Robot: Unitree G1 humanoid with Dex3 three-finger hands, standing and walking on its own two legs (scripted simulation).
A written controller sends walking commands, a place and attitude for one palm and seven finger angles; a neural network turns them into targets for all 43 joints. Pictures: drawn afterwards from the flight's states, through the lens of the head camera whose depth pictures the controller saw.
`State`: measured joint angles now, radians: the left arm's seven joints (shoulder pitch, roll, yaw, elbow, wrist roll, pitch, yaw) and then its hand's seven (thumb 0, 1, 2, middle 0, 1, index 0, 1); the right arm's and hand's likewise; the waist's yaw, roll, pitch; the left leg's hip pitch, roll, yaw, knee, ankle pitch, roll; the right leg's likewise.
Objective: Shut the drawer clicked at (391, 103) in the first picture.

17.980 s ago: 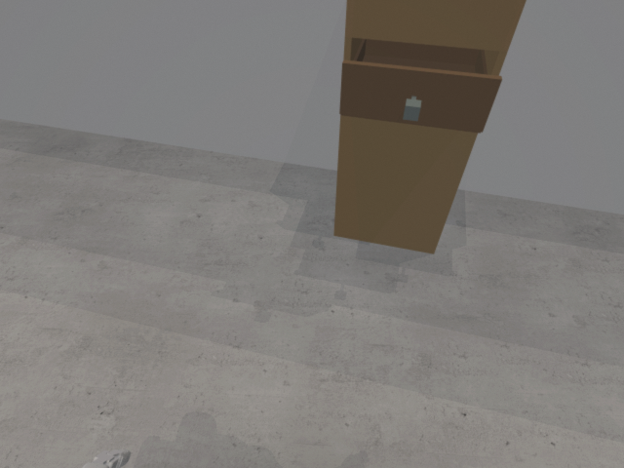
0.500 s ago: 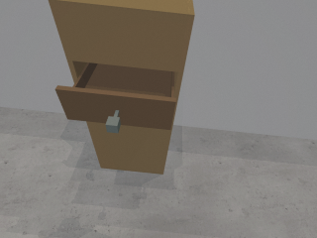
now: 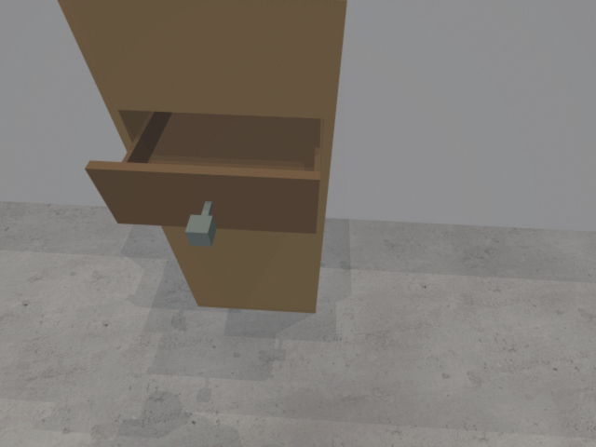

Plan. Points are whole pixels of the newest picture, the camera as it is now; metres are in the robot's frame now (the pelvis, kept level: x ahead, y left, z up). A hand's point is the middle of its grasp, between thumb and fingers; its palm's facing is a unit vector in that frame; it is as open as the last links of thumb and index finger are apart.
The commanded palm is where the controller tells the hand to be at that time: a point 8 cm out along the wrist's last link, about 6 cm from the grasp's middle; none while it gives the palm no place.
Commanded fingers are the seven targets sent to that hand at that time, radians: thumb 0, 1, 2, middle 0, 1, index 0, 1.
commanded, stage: come to a stop and stand still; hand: left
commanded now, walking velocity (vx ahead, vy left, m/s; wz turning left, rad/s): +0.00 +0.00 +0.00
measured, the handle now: (203, 221) +0.46 +0.19 -0.01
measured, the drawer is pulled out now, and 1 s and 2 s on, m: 0.16 0.16 0.16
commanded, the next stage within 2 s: look again from close up in 1.50 s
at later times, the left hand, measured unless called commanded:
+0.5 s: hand out of the picture -0.03 +0.17 -0.18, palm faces +0.03 -0.98 -0.18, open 7.3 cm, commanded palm none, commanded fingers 0.00 0.90 0.90 -0.20 -0.30 -0.20 -0.30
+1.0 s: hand out of the picture -0.09 +0.19 -0.18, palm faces +0.05 -0.99 -0.11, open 7.4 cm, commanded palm none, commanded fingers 0.00 0.90 0.90 -0.20 -0.30 -0.20 -0.30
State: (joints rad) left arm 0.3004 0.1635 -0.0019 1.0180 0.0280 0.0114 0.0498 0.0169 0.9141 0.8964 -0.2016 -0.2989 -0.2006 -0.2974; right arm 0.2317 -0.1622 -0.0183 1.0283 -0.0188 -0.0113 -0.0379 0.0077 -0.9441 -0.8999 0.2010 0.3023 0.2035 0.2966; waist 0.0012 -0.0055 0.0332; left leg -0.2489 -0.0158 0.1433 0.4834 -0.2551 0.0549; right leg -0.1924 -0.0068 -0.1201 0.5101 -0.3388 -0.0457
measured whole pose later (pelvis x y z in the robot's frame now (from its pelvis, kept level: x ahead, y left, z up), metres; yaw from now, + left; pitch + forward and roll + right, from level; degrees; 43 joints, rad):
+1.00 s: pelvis -0.04 +0.05 +0.00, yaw +0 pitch -1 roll -1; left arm 0.39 0.08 -0.01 1.10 0.03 0.00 0.05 0.01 0.90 0.90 -0.20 -0.30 -0.20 -0.30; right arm 0.31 -0.11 -0.01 1.14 -0.01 0.00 -0.02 0.01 -0.91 -0.90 0.20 0.30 0.20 0.30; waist 0.01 -0.02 0.01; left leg -0.23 -0.06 0.17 0.39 -0.16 0.13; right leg -0.18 -0.04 -0.10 0.43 -0.22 0.02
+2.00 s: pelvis -0.03 +0.06 +0.01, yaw -2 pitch +0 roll +0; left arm 0.41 0.06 0.00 1.13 0.03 0.01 0.05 0.00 0.91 0.90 -0.20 -0.30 -0.20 -0.30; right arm 0.31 -0.10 -0.02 1.16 -0.01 0.00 -0.03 0.00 -0.91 -0.90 0.20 0.30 0.20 0.30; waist 0.01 -0.02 0.00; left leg -0.18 -0.09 0.20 0.31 -0.14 0.13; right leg -0.19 -0.06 -0.05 0.43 -0.24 0.03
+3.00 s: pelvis +0.00 -0.02 -0.05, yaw +5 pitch +12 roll +1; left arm 0.33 0.23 0.06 -0.05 -0.24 -0.22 -0.30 0.02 0.89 0.90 -0.87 -1.02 -0.87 -1.02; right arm 0.23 -0.19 0.06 0.54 0.05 -0.10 -0.02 0.01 -0.90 -0.90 0.20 0.30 0.21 0.30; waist -0.01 0.03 -0.10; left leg -0.69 -0.01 0.05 0.93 -0.45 0.03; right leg -0.64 0.05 -0.13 0.92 -0.49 -0.10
